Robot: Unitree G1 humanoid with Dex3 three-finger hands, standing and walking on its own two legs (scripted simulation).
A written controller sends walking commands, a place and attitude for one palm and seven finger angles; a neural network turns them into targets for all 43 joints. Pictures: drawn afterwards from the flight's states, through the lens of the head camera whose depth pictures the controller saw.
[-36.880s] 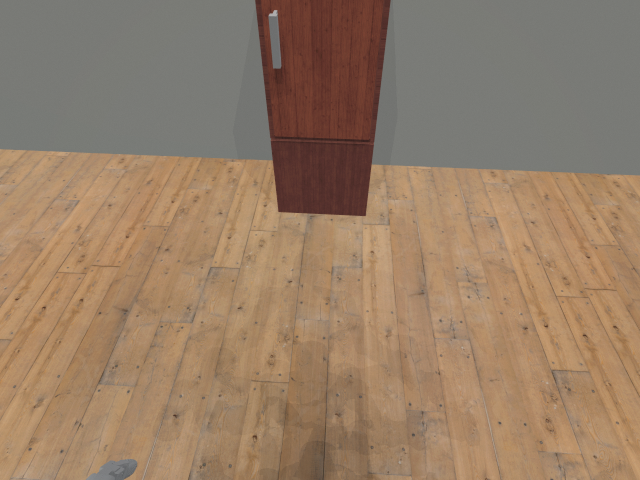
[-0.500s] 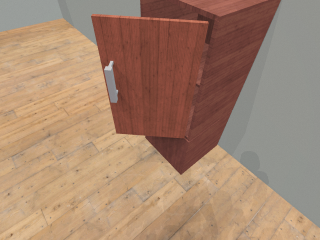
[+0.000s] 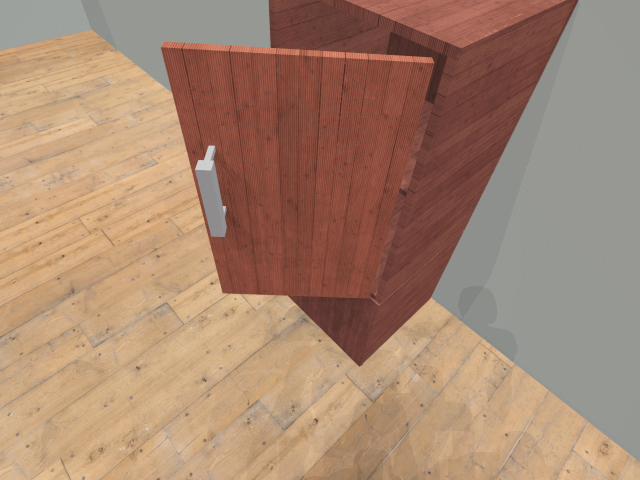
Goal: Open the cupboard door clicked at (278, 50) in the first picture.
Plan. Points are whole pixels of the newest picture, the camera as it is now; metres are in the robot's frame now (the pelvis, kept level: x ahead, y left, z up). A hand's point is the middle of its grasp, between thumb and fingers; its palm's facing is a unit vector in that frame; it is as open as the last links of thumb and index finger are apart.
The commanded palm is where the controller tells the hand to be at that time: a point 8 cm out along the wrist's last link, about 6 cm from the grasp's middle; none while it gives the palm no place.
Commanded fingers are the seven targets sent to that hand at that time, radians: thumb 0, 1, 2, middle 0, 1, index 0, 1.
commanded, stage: come to a stop and stand still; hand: left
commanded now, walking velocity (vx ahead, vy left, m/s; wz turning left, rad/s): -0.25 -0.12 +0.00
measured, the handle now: (214, 192) +0.55 +0.20 +0.02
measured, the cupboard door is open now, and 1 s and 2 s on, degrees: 46 46 46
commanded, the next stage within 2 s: look again from close up in 1.40 s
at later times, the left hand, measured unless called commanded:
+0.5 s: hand out of the picture +0.12 +0.19 -0.19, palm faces +0.09 -0.98 -0.19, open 7.3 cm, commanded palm none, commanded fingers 0.00 0.90 0.90 -0.20 -0.30 -0.20 -0.30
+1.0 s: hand out of the picture -0.04 +0.21 -0.17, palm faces +0.06 -0.98 -0.21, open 7.4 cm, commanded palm none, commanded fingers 0.00 0.90 0.90 -0.20 -0.30 -0.20 -0.30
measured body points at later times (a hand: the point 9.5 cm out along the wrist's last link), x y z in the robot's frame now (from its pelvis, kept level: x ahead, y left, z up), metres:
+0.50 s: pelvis +0.03 +0.01 -0.02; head +0.07 +0.02 +0.43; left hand +0.12 +0.24 -0.17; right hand +0.11 -0.23 -0.16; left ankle +0.03 +0.12 -0.72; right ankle +0.12 -0.12 -0.74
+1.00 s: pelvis +0.00 +0.04 +0.00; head +0.01 +0.03 +0.45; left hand -0.04 +0.26 -0.15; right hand +0.03 -0.19 -0.16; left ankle +0.04 +0.13 -0.74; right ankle -0.04 -0.08 -0.74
